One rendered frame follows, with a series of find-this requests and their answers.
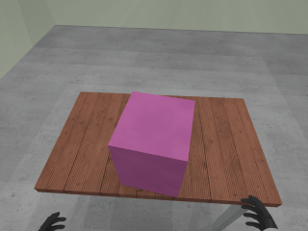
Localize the right robot hand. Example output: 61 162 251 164
241 195 278 231

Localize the table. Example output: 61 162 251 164
34 91 282 231

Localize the carton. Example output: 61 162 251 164
108 91 195 197

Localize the left robot hand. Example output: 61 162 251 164
38 212 66 231

